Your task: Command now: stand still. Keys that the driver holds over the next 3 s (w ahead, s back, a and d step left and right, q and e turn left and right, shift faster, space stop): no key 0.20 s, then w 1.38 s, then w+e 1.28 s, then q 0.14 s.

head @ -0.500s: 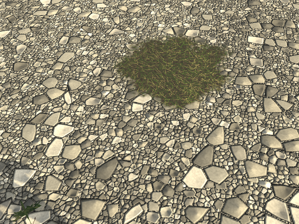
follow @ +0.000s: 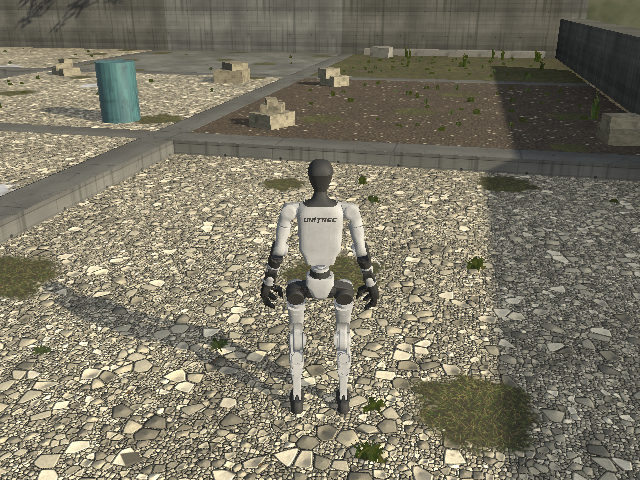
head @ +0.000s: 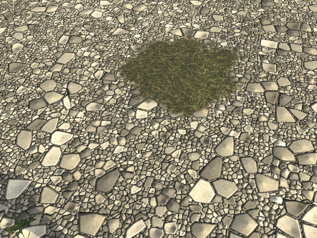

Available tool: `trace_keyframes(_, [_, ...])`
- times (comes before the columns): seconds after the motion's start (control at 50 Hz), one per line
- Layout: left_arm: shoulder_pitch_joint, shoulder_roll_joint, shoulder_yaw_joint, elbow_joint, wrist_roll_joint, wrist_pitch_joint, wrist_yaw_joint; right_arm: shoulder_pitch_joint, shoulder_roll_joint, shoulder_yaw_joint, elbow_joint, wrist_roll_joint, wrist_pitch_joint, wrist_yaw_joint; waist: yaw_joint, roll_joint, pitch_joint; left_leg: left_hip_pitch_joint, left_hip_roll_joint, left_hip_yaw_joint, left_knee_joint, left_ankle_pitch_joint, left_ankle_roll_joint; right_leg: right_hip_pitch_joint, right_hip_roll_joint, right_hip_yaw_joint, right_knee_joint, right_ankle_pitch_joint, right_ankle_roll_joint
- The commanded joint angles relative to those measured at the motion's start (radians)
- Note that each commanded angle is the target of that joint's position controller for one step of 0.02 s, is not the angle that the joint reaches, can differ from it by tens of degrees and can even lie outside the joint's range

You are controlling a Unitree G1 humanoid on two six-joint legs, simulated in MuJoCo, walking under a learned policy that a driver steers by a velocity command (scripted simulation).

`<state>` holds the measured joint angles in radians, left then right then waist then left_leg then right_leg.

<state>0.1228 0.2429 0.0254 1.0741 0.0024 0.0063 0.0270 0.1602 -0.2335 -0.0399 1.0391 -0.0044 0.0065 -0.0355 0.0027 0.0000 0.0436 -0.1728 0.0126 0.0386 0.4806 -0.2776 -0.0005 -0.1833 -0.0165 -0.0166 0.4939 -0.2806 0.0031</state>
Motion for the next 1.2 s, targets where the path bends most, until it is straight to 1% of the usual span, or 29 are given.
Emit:
trace_keyframes(0.02, [0.005, 0.112, 0.018, -0.023, 0.001, -0.006, 0.005, 0.013, -0.109, -0.017, -0.016, 0.0, -0.007, -0.004, 0.0, -0.004, -0.04, 0.013, 0.036, -0.034, -0.069, 0.211, 0.019, -0.007, -0.032, 0.027, -0.074, 0.227, -0.025])
trace_keyframes(0.2, [0.032, 0.101, 0.015, -0.002, 0.001, -0.007, 0.01, 0.03, -0.094, -0.01, 0.024, -0.001, -0.008, -0.007, -0.001, 0.0, -0.023, -0.003, 0.032, -0.029, -0.085, 0.155, 0.016, -0.02, -0.026, 0.024, -0.09, 0.171, -0.023])
trace_keyframes(0.24, [0.062, 0.102, 0.018, 0.013, -0.007, -0.003, 0.012, 0.058, -0.095, -0.013, 0.042, 0.008, -0.005, -0.009, -0.002, 0.002, -0.028, -0.017, 0.007, -0.008, -0.076, -0.115, 0.031, -0.037, 0.002, 0.002, -0.079, -0.106, -0.038])
trace_keyframes(0.28, [0.063, 0.114, 0.025, 0.001, -0.014, -0.008, 0.015, 0.054, -0.11, -0.02, 0.031, 0.015, -0.009, -0.012, -0.003, 0.005, 0.055, -0.11, 0.018, -0.037, -0.074, -0.398, 0.065, -0.132, -0.003, 0.024, -0.073, -0.396, -0.069])
trace_keyframes(0.32, [0.076, 0.103, 0.025, -0.01, -0.019, -0.032, 0.011, 0.07, -0.099, -0.019, 0.025, 0.022, -0.033, -0.009, -0.004, 0.006, 0.102, -0.153, 0.045, -0.084, -0.069, -0.439, 0.092, -0.175, -0.029, 0.065, -0.066, -0.432, -0.093])
trace_keyframes(0.46, [0.116, 0.065, 0.023, -0.041, -0.033, -0.107, -0.023, 0.163, -0.093, -0.022, 0.025, 0.04, -0.103, 0.022, -0.015, 0.038, 0.072, -0.093, 0.098, -0.21, -0.046, -0.346, 0.17, -0.216, -0.03, 0.089, 0.039, -0.298, -0.13])
trace_keyframes(0.54, [0.062, 0.043, 0.017, -0.09, -0.028, -0.151, -0.052, 0.347, -0.145, -0.041, 0.063, 0.04, -0.131, 0.032, -0.061, 0.125, -0.003, 0.191, 0.239, -0.435, -0.015, 0.075, 0.258, -0.452, 0.025, -0.018, 0.357, 0.125, -0.089])
trace_keyframes(0.56, [-0.029, 0.046, 0.016, -0.124, -0.029, -0.16, -0.059, 0.444, -0.152, -0.046, 0.084, 0.033, -0.132, 0.035, -0.122, 0.137, -0.026, 0.326, 0.279, -0.504, -0.044, 0.162, 0.285, -0.609, 0.03, -0.025, 0.499, 0.086, -0.073])
trace_keyframes(0.58, [-0.118, 0.04, 0.012, -0.166, -0.031, -0.164, -0.064, 0.505, -0.159, -0.047, 0.102, 0.028, -0.13, 0.035, -0.161, 0.21, 0.0, 0.458, 0.377, -0.621, -0.092, 0.264, 0.33, -0.838, 0.021, -0.005, 0.654, -0.286, -0.065])
trace_keyframes(0.6, [-0.193, 0.036, 0.008, -0.209, -0.044, -0.162, -0.066, 0.51, -0.133, -0.035, 0.106, 0.024, -0.125, 0.028, -0.157, 0.18, 0.04, 0.517, 0.423, -0.655, -0.079, 0.294, 0.325, -1.002, -0.042, 0.055, 0.758, -0.452, -0.066])
trace_keyframes(0.64, [-0.224, 0.011, -0.01, -0.274, -0.058, -0.151, -0.07, 0.425, -0.102, -0.017, 0.076, 0.023, -0.109, 0.009, -0.108, 0.107, 0.066, 0.441, 0.432, -0.548, -0.123, 0.232, 0.232, -1.065, -0.14, 0.101, 0.722, -0.478, -0.067])
trace_keyframes(0.66, [-0.185, 0.012, -0.015, -0.28, -0.052, -0.144, -0.074, 0.315, -0.11, -0.013, 0.032, 0.026, -0.1, -0.002, -0.062, 0.084, 0.067, 0.279, 0.395, -0.449, -0.192, 0.15, 0.181, -0.904, -0.161, 0.086, 0.565, -0.373, -0.06])
trace_keyframes(0.68, [-0.101, 0.017, -0.017, -0.259, -0.046, -0.135, -0.084, 0.174, -0.148, -0.018, -0.02, 0.024, -0.091, -0.008, 0.002, 0.076, 0.036, 0.009, 0.304, -0.312, -0.253, 0.058, 0.141, -0.538, -0.138, 0.044, 0.363, -0.128, -0.049])
trace_keyframes(0.7, [0.019, 0.028, -0.007, -0.209, -0.04, -0.124, -0.088, 0.115, -0.194, -0.03, -0.042, 0.021, -0.087, -0.005, 0.052, 0.106, -0.01, -0.228, 0.216, -0.193, -0.29, -0.01, 0.117, -0.149, -0.052, -0.041, 0.296, 0.13, -0.028])
trace_keyframes(0.72, [0.137, 0.077, 0.026, -0.157, -0.036, -0.103, -0.079, 0.115, -0.227, -0.038, -0.047, 0.009, -0.088, 0.002, 0.107, 0.13, -0.034, -0.308, 0.175, -0.128, -0.27, 0.029, 0.1, 0.055, 0.018, -0.102, 0.322, 0.202, -0.013])
trace_keyframes(0.76, [0.342, 0.153, 0.081, -0.101, -0.031, -0.07, -0.05, 0.132, -0.198, -0.03, -0.032, 0.014, -0.093, 0.012, 0.229, 0.095, -0.101, -0.267, 0.107, -0.001, 0.034, 0.362, 0.04, 0.248, 0.063, -0.151, 0.285, 0.072, -0.029])
trace_keyframes(0.78, [0.452, 0.179, 0.097, -0.07, -0.024, -0.063, -0.041, 0.131, -0.155, -0.022, -0.037, 0.007, -0.093, 0.009, 0.288, -0.01, -0.112, -0.314, 0.087, 0.0, 0.325, 0.341, -0.001, 0.318, 0.028, -0.084, 0.219, 0.045, -0.047])
trace_keyframes(0.8, [0.46, 0.234, 0.085, -0.059, -0.011, -0.066, -0.036, 0.164, 0.003, 0.015, -0.067, -0.019, -0.098, 0.009, 0.198, -0.338, -0.105, -0.431, -0.013, -0.037, 0.794, -0.303, -0.03, 0.237, -0.187, 0.33, 0.048, -0.12, -0.109])
trace_keyframes(0.82, [0.401, 0.237, 0.059, -0.09, 0.003, -0.087, -0.051, 0.343, 0.096, 0.024, -0.076, 0.033, -0.125, 0.006, 0.077, -0.478, -0.186, -0.555, -0.11, -0.205, 1.031, -0.348, 0.003, 0.263, -0.369, 0.928, -0.322, -0.24, -0.242])
trace_keyframes(0.84, [0.293, 0.185, 0.048, -0.108, -0.012, -0.107, -0.071, 0.315, 0.029, 0.011, -0.087, 0.078, -0.139, 0.009, 0.033, -0.265, -0.079, -0.654, -0.048, -0.185, 1.097, -0.212, 0.029, 0.194, -0.415, 0.992, -0.395, -0.401, -0.261])
trace_keyframes(0.86, [0.197, 0.14, 0.037, -0.128, -0.02, -0.122, -0.083, 0.217, -0.01, 0.008, -0.119, 0.066, -0.141, 0.007, 0.029, -0.127, 0.001, -0.665, 0.024, -0.147, 1.061, -0.085, 0.062, 0.074, -0.392, 0.811, -0.345, -0.33, -0.236])
trace_keyframes(0.88, [0.109, 0.128, 0.032, -0.14, -0.003, -0.13, -0.09, 0.167, -0.041, -0.001, -0.124, 0.039, -0.129, -0.004, 0.009, -0.022, 0.011, -0.587, 0.084, -0.139, 0.993, 0.015, 0.076, -0.044, -0.335, 0.625, -0.3, -0.204, -0.2])
trace_keyframes(0.9, [0.067, 0.11, 0.029, -0.142, 0.014, -0.131, -0.09, 0.169, -0.072, -0.015, -0.125, 0.024, -0.114, -0.007, -0.016, -0.042, -0.012, -0.518, 0.118, -0.143, 0.909, 0.066, 0.086, -0.106, -0.27, 0.475, -0.285, -0.14, -0.177])
trace_keyframes(0.92, [0.065, 0.082, 0.022, -0.132, 0.019, -0.13, -0.084, 0.186, -0.091, -0.025, -0.125, 0.027, -0.101, 0.0, -0.037, -0.107, -0.02, -0.47, 0.136, -0.147, 0.838, 0.094, 0.092, -0.118, -0.228, 0.385, -0.302, -0.089, -0.164])
trace_keyframes(0.94, [0.11, 0.037, 0.012, -0.113, 0.014, -0.13, -0.078, 0.176, -0.101, -0.031, -0.119, 0.025, -0.093, 0.003, -0.029, -0.105, -0.019, -0.442, 0.142, -0.133, 0.775, 0.101, 0.106, -0.103, -0.169, 0.267, -0.302, 0.037, -0.144])
trace_keyframes(0.96, [0.147, 0.069, 0.017, -0.094, 0.014, -0.129, -0.065, 0.173, -0.082, -0.031, -0.128, 0.028, -0.089, 0.007, -0.04, -0.142, -0.022, -0.458, 0.133, -0.116, 0.727, 0.119, 0.094, -0.087, -0.188, 0.28, -0.339, 0.044, -0.176])
trace_keyframes(1.0, [0.211, 0.086, 0.022, -0.076, 0.007, -0.132, -0.044, 0.067, -0.089, -0.035, -0.154, 0.02, -0.089, 0.008, -0.014, -0.044, 0.006, -0.552, 0.136, -0.116, 0.612, 0.182, 0.071, -0.017, -0.207, 0.267, -0.37, 0.117, -0.194])
trace_keyframes(1.04, [0.259, 0.098, 0.027, -0.07, 0.001, -0.124, -0.028, -0.014, -0.072, -0.035, -0.176, 0.011, -0.089, 0.016, 0.008, -0.012, 0.004, -0.638, 0.132, -0.107, 0.489, 0.243, 0.05, 0.08, -0.214, 0.233, -0.375, 0.205, -0.188])
trace_keyframes(1.2, [0.388, 0.089, 0.027, -0.046, -0.007, -0.101, -0.003, -0.284, -0.04, -0.018, -0.249, 0.024, -0.105, 0.056, 0.084, -0.047, 0.051, -0.598, 0.07, -0.027, 0.116, 0.426, 0.027, 0.204, -0.173, 0.09, -0.392, 0.356, -0.145])
